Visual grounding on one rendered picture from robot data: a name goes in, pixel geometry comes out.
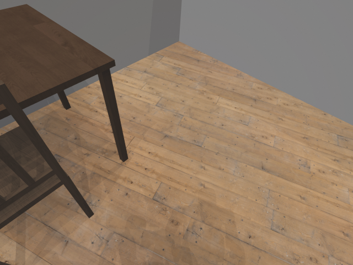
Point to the table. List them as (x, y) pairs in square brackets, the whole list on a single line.
[(39, 58)]

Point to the chair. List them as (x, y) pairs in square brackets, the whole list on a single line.
[(28, 170)]

